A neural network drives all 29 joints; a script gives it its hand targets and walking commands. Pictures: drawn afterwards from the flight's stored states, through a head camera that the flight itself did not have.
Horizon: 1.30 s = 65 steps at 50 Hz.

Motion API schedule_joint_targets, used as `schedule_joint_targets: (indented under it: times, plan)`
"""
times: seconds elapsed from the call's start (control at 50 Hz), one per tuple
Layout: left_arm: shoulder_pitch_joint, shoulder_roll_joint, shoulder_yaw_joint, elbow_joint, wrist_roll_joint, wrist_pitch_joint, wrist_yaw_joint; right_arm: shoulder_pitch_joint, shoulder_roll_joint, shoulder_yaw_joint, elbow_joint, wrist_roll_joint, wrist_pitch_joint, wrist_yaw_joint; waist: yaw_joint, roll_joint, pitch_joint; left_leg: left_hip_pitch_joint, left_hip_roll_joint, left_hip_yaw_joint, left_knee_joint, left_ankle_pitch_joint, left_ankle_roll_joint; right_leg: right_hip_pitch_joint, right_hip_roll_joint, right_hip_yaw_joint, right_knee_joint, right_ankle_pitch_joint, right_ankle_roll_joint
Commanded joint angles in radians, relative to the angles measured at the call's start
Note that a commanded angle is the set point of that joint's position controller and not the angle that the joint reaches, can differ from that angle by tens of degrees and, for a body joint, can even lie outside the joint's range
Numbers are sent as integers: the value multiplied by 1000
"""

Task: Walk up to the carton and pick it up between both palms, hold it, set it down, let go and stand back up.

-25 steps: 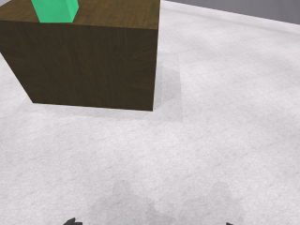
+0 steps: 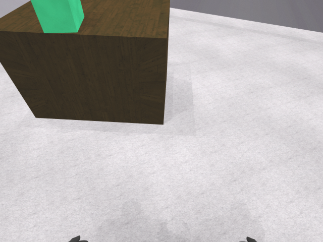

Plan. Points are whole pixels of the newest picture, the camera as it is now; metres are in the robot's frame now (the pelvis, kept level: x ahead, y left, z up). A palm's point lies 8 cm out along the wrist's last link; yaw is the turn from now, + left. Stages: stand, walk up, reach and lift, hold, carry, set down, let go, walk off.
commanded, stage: stand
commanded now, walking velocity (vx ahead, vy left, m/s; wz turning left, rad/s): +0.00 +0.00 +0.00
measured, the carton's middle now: out of the picture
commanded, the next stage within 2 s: walk up in 0.46 s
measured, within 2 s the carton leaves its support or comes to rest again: neither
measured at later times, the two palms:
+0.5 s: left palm out of the picture +0.09 +0.24 -0.10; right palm out of the picture +0.08 -0.24 -0.10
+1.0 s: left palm out of the picture +0.03 +0.38 -0.13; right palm out of the picture +0.14 -0.17 -0.11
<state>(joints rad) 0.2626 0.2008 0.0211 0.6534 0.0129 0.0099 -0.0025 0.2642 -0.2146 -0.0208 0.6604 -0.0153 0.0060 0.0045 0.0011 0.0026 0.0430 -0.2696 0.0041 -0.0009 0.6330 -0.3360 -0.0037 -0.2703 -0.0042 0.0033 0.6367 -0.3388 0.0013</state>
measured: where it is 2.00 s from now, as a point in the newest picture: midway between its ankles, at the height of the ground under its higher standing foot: (113, 218)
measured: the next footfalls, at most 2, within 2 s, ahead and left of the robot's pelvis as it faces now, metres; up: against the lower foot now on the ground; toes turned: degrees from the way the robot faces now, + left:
left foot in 0.94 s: +0.14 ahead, +0.24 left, +0.00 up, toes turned +6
right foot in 1.26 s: +0.26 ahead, +0.02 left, +0.00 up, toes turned -5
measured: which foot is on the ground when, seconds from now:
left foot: down 0.00-0.66, up 0.68-0.92, down 0.94-1.00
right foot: down 0.00-0.94, up 0.96-1.00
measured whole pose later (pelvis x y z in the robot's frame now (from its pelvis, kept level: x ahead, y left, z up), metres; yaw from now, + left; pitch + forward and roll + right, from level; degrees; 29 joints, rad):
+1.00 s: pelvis +0.05 +0.10 -0.02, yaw +2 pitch -2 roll +0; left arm 0.47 0.28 0.09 0.77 0.05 0.00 0.02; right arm 0.35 -0.29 -0.07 0.67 -0.05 -0.03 0.08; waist 0.00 -0.02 0.05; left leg -0.43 0.06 0.04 0.78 -0.31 0.00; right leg -0.33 -0.11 0.06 0.97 -0.60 -0.05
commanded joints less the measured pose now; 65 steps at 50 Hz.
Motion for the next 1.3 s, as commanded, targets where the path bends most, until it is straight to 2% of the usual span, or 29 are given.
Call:
schedule_joint_targets:
  times: [0.0, 0.22, 0.28, 0.42, 0.5, 0.54, 0.62, 0.64, 0.66, 0.68, 0.7, 0.72, 0.76, 0.8, 0.82, 0.88, 0.9, 0.92, 0.94, 0.96, 0.98, 1.02, 1.06, 1.12, 1.18, 1.22, 1.24, 1.26, 1.28]
  plan:
    - [-17, 148, 43, -115, -1, -35, 7, -24, -125, -41, -123, -1, -30, -7, 2, -17, -42, 3, 71, -73, -118, 183, 30, -11, -73, 80, -126, 195, -42]
    - [-14, 145, 44, -88, -1, -39, 6, -7, -129, -47, -97, 2, -31, -7, -2, 6, -51, 15, 74, -77, -138, 142, 31, -10, -73, 91, -138, 163, -43]
    - [0, 154, 43, -75, -1, -38, 7, 10, -128, -46, -92, 5, -33, -6, -3, -32, -33, 2, 76, -82, -147, 135, 35, -9, -73, 89, -146, 161, -41]
    - [8, 143, 38, -68, -1, -39, 6, 11, -133, -43, -72, 4, -35, -7, 1, 12, -53, -1, 78, -78, -162, 120, 34, 13, -71, 89, -140, 156, -43]
    - [12, 155, 42, -54, -3, -38, 8, 29, -127, -37, -58, 3, -33, -8, 0, -26, -28, -1, 77, -83, -166, 116, 33, -1, -73, 101, -160, 129, -44]
    - [22, 151, 39, -51, 0, -38, 7, 28, -137, -39, -54, 3, -34, -9, 1, 17, -45, 12, 79, -83, -174, 127, 33, 5, -69, 94, -150, 152, -41]
    - [24, 148, 39, -47, -2, -38, 9, 28, -139, -43, -54, 5, -34, -9, 2, -11, -35, 2, 78, -83, -178, 107, 32, -1, -69, 93, -162, 136, -36]
    - [186, 203, 90, -34, 45, -51, 16, 29, -193, -64, -55, -48, -25, 23, 40, 22, -86, -137, 38, -39, -5, -319, 59, 120, -147, 232, -209, -392, -125]
    - [244, 290, 122, -6, 62, -57, 26, -15, -153, -60, -88, -63, -18, 39, 82, -87, -2, -349, -7, 26, 174, -299, 34, 186, -299, 480, -345, -622, -225]
    - [248, 316, 129, 1, 73, -63, 39, -58, -131, -54, -123, -68, -11, 51, 105, -154, 113, -546, 42, -23, 348, -241, 24, 195, -438, 667, -457, -657, -315]
    - [222, 288, 121, 9, 78, -72, 52, -58, -141, -57, -124, -71, -4, 61, 93, -94, 148, -608, 100, -90, 418, -164, 15, 188, -450, 651, -458, -612, -315]
    - [189, 274, 116, 13, 77, -83, 57, -43, -157, -64, -119, -69, -2, 67, 72, -61, 121, -577, 118, -111, 442, -99, 5, 155, -419, 587, -451, -556, -287]
    - [112, 261, 108, 13, 72, -99, 61, 10, -140, -72, -107, -59, -3, 78, 34, -119, 58, -480, 135, -118, 403, -79, -8, 123, -359, 430, -435, -442, -243]
    - [88, 250, 106, 14, 63, -107, 50, 11, -125, -78, -103, -49, -4, 92, 32, -179, 63, -381, 130, -86, 321, -66, -18, 54, -308, 295, -434, -363, -230]
    - [91, 248, 105, 19, 59, -108, 44, -10, -124, -80, -106, -46, -6, 98, 39, -192, 77, -334, 123, -65, 269, -59, -18, 12, -284, 247, -426, -348, -224]
    - [55, 284, 118, 14, 56, -90, 34, 77, -119, -93, -80, -32, -22, 102, -11, -199, 50, -32, 91, 37, 87, -40, 4, -167, -257, 123, -320, -375, -204]
    - [39, 273, 111, 14, 53, -79, 32, 177, -137, -106, -49, -29, -32, 97, -67, -126, 20, 142, 45, 96, 15, 38, 15, -260, -222, 65, -212, -411, -179]
    - [81, 216, 94, 12, 50, -65, 29, 283, -175, -125, -9, -33, -43, 84, -105, 20, -11, 323, -21, 142, 2, 10, 25, -368, -146, -6, -25, -449, -145]
    - [114, 124, 59, -12, 49, -58, 23, 392, -244, -139, 15, -39, -49, 69, -168, 255, -67, 445, 69, -47, -68, -161, 81, -490, -49, -102, 319, -416, -95]
    - [75, 63, 40, -99, 23, -60, 19, 377, -360, -140, -14, -39, -55, 52, -177, 419, -47, 305, 330, -637, -398, -580, 216, -622, 37, -36, 593, -404, -54]
    - [51, 143, 59, -108, 19, -55, 26, 256, -362, -124, -25, -29, -52, 31, -128, 239, -12, 171, 432, -769, -492, -724, 291, -582, -45, 99, 698, -274, -55]
    - [86, 193, 73, -88, 22, -41, 21, 139, -312, -105, -29, -27, -44, 10, -64, 135, 77, 44, 415, -656, -445, -700, 312, -561, -109, 79, 704, -148, -29]
    - [121, 190, 84, -64, 29, -37, 8, 93, -267, -89, -23, -34, -43, 2, -43, 112, 89, -44, 363, -472, -407, -536, 282, -453, -124, 65, 582, -129, -16]
    - [127, 149, 84, -81, 14, -40, -10, 70, -271, -80, 9, -38, -47, 5, -30, 170, 94, -101, 319, -308, -395, -386, 273, -330, -118, 27, 381, -117, -18]
    - [139, 148, 94, -85, 9, -54, -5, 46, -252, -73, 18, -35, -36, 17, -21, 130, 71, -165, 269, -181, -317, -327, 246, -136, -61, -45, 174, -39, -32]
    - [261, 160, 112, -59, 15, -68, 7, 2, -230, -59, 12, -30, -18, 29, 62, 2, 38, -352, 212, -75, -147, -384, 184, 180, 6, -108, 48, 68, -50]
    - [350, 191, 123, -38, 22, -75, 19, 18, -185, -42, 9, -34, -12, 38, 108, -105, 14, -445, 145, 10, 63, -371, 131, 322, -16, -19, -7, -24, -72]
    - [412, 326, 149, -54, 56, -81, 38, 51, -115, -20, -33, -37, -12, 48, 144, -333, -52, -542, 14, 128, 457, -301, 39, 349, -335, 541, -309, -548, -189]
    - [386, 335, 138, -56, 55, -73, 56, 33, -196, -42, -57, -47, 4, 49, 124, -182, -19, -596, 12, -21, 625, -281, 19, 267, -464, 864, -463, -754, -268]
